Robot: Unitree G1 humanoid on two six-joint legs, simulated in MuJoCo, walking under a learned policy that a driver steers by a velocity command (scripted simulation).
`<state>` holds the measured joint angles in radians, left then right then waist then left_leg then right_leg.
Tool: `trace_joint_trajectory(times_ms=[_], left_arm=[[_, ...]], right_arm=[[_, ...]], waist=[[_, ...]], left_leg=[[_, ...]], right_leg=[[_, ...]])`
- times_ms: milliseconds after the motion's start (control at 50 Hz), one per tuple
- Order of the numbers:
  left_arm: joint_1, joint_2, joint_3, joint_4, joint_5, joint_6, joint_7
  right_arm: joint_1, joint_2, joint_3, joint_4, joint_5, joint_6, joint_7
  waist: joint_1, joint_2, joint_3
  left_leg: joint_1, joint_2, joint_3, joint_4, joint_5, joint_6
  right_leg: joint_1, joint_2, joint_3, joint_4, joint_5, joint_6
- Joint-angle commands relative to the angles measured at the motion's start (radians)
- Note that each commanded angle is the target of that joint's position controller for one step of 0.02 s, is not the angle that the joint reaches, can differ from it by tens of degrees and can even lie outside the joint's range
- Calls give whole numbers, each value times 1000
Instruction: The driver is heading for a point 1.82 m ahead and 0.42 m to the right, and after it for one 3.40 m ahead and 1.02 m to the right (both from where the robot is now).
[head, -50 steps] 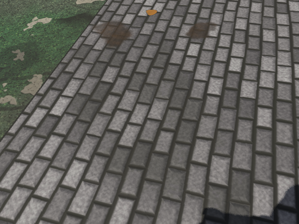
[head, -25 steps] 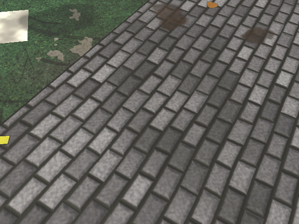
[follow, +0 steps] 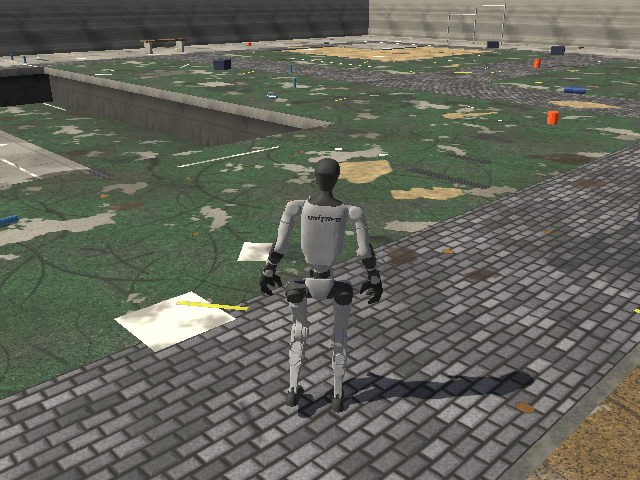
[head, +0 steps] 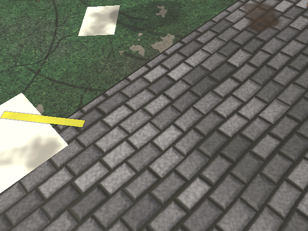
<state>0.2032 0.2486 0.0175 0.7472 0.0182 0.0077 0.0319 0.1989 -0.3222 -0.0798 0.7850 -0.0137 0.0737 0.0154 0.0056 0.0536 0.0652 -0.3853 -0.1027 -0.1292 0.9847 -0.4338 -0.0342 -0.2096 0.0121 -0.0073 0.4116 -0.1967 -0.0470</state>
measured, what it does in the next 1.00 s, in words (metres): steps on the spot, turning right: left foot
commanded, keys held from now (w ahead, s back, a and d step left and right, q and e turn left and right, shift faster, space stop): no key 0.30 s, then e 0.34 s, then w+e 0.36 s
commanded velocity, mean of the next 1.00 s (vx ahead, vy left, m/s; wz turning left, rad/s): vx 0.09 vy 0.00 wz -0.23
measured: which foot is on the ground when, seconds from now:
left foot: up 0.00-0.14, down 0.16-0.66, up 0.68-1.00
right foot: down 0.00-1.00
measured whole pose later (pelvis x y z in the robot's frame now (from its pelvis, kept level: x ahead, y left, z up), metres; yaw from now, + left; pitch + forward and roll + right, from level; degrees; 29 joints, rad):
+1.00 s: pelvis +0.06 -0.04 +0.00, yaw -20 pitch +1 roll +1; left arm 0.39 0.25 0.06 0.92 0.01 -0.03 0.00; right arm 0.12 -0.30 -0.04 0.86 -0.04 -0.01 0.02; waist 0.05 0.03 0.01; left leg -0.54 0.05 -0.05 0.84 -0.19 -0.05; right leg -0.07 0.12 0.16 0.26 -0.19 -0.12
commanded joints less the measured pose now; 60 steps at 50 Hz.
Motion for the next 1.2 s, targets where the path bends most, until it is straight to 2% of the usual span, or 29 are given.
trace_joint_trajectory(times_ms=[20, 100, 140, 160, 180, 200, 220, 240, 280, 320, 360, 420, 460, 520, 560, 600, 640, 660, 680, 700, 720, 740, 760, 800, 860, 980, 1120, 1160, 1200], left_arm=[[8, 139, 32, -32, 1, -14, -1], [24, 169, 41, 2, 8, 1, -14], [20, 165, 40, 21, -1, 7, -16], [38, 145, 35, 24, -2, 1, -16], [50, 99, 22, 3, -10, -6, -23], [28, 72, 12, 19, -14, 3, -16], [18, 91, 14, 37, -4, 8, -12], [10, 100, 18, 57, -2, 7, -14], [20, 126, 26, 86, -1, 1, -20], [52, 103, 18, 127, -7, -6, -22], [28, 108, 19, 143, -10, -6, -21], [-6, 116, 25, 138, -13, 0, -24], [0, 109, 28, 134, -9, 6, -24], [31, 101, 35, 130, 2, 15, -25], [30, 92, 39, 123, 0, 24, -26], [40, 78, 36, 118, -6, 22, -30], [84, 81, 41, 125, -8, 14, -35], [112, 121, 54, 128, -4, 6, -35], [156, 270, 92, 116, 6, -1, -33], [219, 295, 99, 135, 4, 1, -46], [193, 245, 92, 132, 3, 5, -48], [137, 194, 80, 117, -2, 7, -42], [96, 174, 73, 102, -5, 6, -34], [118, 155, 70, 110, -8, -11, -26], [185, 168, 78, 133, -15, -37, -31], [259, 174, 83, 148, -8, -46, -30], [296, 169, 84, 155, 0, -61, -24], [284, 168, 82, 157, -1, -67, -19], [242, 188, 84, 151, -1, -72, -17]], right_arm=[[7, -37, 3, -37, 4, 0, -3], [7, -30, 19, -12, 14, -3, -17], [59, -16, 29, 22, 8, -19, -26], [52, -48, 28, 24, -5, -34, -33], [41, -118, 21, 15, -20, -49, -41], [-29, -89, 34, 27, -6, -56, -34], [-71, -42, 48, 21, -4, -64, -28], [-67, -30, 53, 31, -4, -69, -29], [-25, -44, 55, 65, 0, -74, -41], [5, -37, 58, 101, 5, -78, -46], [2, -49, 52, 113, 1, -77, -52], [10, -94, 30, 121, 2, -68, -65], [25, -112, 15, 126, 1, -59, -70], [-9, -104, 6, 103, -5, -50, -76], [-25, -89, 10, 90, -11, -53, -75], [-45, -106, 5, 86, -14, -55, -71], [-65, -122, -2, 84, -9, -46, -64], [-28, -114, -4, 89, -13, -45, -55], [-37, -37, 17, 31, -17, -46, -42], [-96, -46, 22, 0, -24, -43, -46], [-107, -71, 17, 6, -22, -46, -40], [-118, -86, 12, 13, -11, -58, -30], [-118, -83, 12, 19, -11, -73, -22], [-92, -69, 18, 39, -36, -87, -6], [-100, -55, 21, 33, -33, -92, 1], [-211, -55, 22, -21, -27, -97, 0], [-311, -39, 37, -93, -19, -120, 16], [-274, -40, 39, -98, -17, -128, 17], [-146, -62, 27, -67, -13, -134, 6]], waist=[[11, -210, -89], [18, -243, -85], [-26, -193, -83], [-15, -142, -106], [13, 23, -137], [32, 95, -67], [38, 69, -45], [24, 69, -35], [13, 64, -26], [15, 29, -39], [5, -5, -19], [-8, 2, -16], [-11, 26, -8], [-2, 78, -2], [0, 52, 5], [6, 43, -23], [32, 46, -60], [39, -43, -89], [32, -324, -112], [63, -313, -108], [44, -185, -36], [27, -125, 30], [14, -128, 49], [18, -135, 2], [28, -105, -36], [71, -137, 6], [95, -158, 20], [69, -165, 10], [1, -161, -23]], left_leg=[[-4, 20, 32, -144, -26, -11], [143, 33, 115, -416, -5, 22], [290, 51, 117, -697, 240, 48], [385, 122, 20, -735, 307, 65], [425, 293, -181, -748, 374, 113], [203, 350, -178, -709, 475, 174], [179, 301, -147, -710, 400, 158], [169, 256, -121, -715, 321, 128], [178, 208, -86, -722, 314, 98], [226, 195, -53, -714, 323, 92], [246, 190, -31, -701, 308, 95], [255, 221, -29, -685, 289, 128], [242, 269, -43, -681, 280, 167], [184, 384, -85, -671, 388, 258], [201, 432, -75, -640, 583, 292], [230, 402, -10, -582, 677, 250], [215, 343, 74, -466, 621, 181], [154, 282, 134, -337, 359, 126], [-109, 116, 254, -49, -96, 48], [-223, 42, 117, 73, -260, 59], [-266, 95, 66, 119, -171, 71], [-274, 132, 66, 89, -50, 73], [-263, 147, 73, 43, 31, 65], [-234, 150, 82, 16, 138, 41], [-269, 146, 91, -27, 196, 16], [-349, 149, 94, -162, 255, -28], [-262, 121, 118, -335, 290, -3], [-135, 109, 130, -392, 296, 26], [91, 69, 154, -458, 261, 60]], right_leg=[[134, -214, 190, -99, 283, -155], [93, -211, 203, -66, 288, -156], [30, -194, 182, -14, 326, -102], [-37, -179, 176, 5, 261, -49], [-115, -102, 96, 90, 103, 1], [5, -47, 42, 5, -91, 17], [59, -52, 51, -21, -42, 22], [78, -51, 61, -40, 18, 22], [99, -71, 74, -47, 110, 20], [91, -83, 88, -69, 134, 19], [43, -73, 96, -56, 133, 19], [-49, -31, 83, 36, 90, 18], [-107, -1, 60, 127, 26, 16], [-158, 6, 26, 345, -206, -8], [-201, -17, 6, 423, -347, -20], [-154, -19, -20, 339, -284, -20], [-34, 14, -40, 142, -114, -25], [60, -1, 68, -9, -61, -48], [196, -272, 516, -151, -96, -150], [177, -354, 723, -222, -199, -265], [146, -328, 672, -239, -408, -272], [92, -278, 591, -261, -499, -239], [87, -227, 533, -280, -445, -199], [150, -171, 446, -271, -231, -180], [221, -158, 413, -253, -112, -187], [213, -157, 450, -260, -103, -208], [188, -151, 443, -182, 133, -193], [152, -161, 438, -158, 249, -161], [93, -150, 417, -74, 435, -119]])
